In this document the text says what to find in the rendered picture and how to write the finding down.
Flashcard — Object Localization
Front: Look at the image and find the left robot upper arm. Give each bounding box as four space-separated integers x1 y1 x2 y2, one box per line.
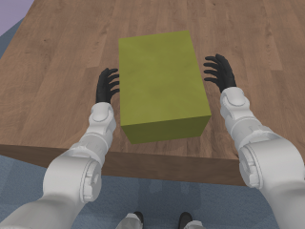
0 156 102 229

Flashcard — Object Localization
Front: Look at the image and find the right robot upper arm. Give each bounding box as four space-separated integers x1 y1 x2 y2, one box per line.
238 137 305 229

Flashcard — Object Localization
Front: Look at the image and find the pedestal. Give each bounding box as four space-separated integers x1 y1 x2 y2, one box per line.
0 0 305 187

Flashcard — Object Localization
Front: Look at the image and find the right robot foot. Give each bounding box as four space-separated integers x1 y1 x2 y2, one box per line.
178 212 193 229

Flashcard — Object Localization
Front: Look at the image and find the right robot shin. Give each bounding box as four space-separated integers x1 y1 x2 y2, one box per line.
185 220 203 228

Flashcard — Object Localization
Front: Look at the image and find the robot left hand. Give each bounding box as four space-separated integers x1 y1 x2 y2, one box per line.
95 68 120 104

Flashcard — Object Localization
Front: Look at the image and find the carton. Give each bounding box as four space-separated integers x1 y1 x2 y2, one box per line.
118 30 212 145

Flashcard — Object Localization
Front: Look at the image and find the right robot forearm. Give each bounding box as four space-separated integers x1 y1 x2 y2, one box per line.
219 87 305 178

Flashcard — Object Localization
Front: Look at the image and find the robot right hand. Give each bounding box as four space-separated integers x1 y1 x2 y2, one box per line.
203 53 236 94

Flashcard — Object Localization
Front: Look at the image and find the left robot forearm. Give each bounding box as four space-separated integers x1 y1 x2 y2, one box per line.
43 102 116 193

